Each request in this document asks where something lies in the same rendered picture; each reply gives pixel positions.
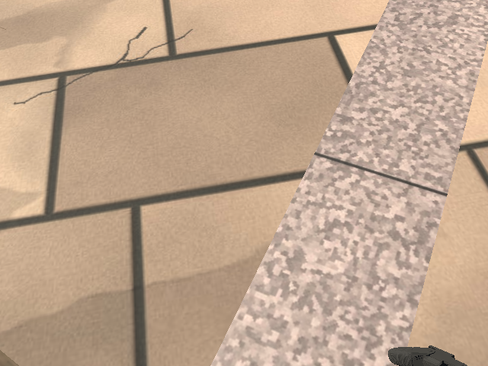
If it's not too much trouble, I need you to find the right robot hand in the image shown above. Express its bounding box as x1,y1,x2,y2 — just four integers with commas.
388,345,467,366

